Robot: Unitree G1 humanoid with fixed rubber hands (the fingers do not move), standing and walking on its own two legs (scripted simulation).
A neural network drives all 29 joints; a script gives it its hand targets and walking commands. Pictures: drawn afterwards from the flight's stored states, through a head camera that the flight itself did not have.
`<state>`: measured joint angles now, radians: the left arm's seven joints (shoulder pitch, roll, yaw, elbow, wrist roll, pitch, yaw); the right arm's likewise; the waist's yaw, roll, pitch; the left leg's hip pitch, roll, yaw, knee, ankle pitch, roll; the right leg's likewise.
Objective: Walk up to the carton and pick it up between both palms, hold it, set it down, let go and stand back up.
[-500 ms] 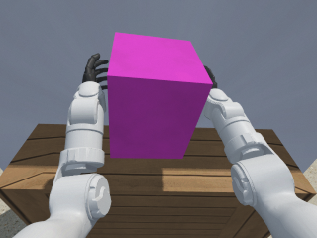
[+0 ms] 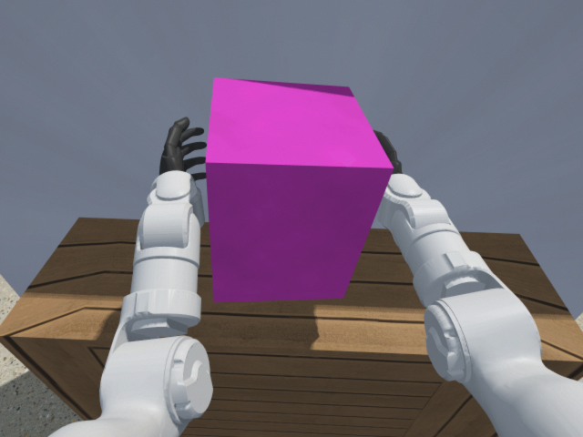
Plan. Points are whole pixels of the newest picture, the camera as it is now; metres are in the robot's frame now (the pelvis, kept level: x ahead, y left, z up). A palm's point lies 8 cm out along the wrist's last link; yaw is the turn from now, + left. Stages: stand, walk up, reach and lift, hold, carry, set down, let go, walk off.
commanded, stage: set down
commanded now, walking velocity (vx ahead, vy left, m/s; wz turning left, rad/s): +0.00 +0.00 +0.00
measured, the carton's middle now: (282, 193) +0.43 +0.03 +0.16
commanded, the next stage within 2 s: none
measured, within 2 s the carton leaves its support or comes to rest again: neither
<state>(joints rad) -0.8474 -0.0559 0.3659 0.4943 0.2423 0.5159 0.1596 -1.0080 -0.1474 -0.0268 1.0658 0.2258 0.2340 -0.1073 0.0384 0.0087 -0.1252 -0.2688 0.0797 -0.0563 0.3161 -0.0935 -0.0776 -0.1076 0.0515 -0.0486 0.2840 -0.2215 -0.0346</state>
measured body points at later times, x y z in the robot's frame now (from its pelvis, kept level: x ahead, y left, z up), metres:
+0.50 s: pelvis +0.00 +0.00 +0.00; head -0.01 +0.00 +0.45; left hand +0.41 +0.17 +0.17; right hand +0.45 -0.12 +0.15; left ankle +0.04 +0.17 -0.75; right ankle -0.05 -0.09 -0.75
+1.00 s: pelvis -0.01 +0.00 +0.00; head +0.01 +0.00 +0.45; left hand +0.40 +0.17 +0.15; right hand +0.44 -0.12 +0.12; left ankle +0.04 +0.17 -0.75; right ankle -0.05 -0.09 -0.75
